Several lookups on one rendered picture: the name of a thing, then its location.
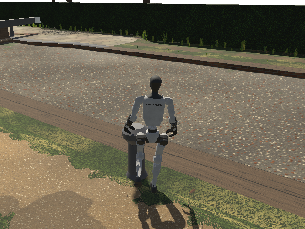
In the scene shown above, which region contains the robot left upper arm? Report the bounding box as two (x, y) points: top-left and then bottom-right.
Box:
(129, 96), (145, 122)

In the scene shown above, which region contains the right robot hand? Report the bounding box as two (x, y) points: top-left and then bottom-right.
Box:
(166, 128), (177, 137)

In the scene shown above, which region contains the robot thigh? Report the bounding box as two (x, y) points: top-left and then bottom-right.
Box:
(153, 133), (168, 164)
(136, 132), (146, 159)

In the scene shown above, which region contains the robot right forearm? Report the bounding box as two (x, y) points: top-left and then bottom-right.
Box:
(170, 117), (177, 131)

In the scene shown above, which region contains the left robot thigh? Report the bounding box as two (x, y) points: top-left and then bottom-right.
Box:
(136, 132), (146, 159)

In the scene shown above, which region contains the robot left forearm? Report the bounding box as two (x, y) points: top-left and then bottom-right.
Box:
(125, 114), (133, 128)

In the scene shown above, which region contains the left robot hand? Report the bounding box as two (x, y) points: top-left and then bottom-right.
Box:
(124, 126), (135, 134)

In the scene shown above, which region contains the right robot thigh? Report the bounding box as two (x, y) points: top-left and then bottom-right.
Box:
(153, 133), (168, 164)

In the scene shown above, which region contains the robot right upper arm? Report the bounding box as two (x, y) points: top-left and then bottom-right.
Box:
(164, 97), (176, 123)

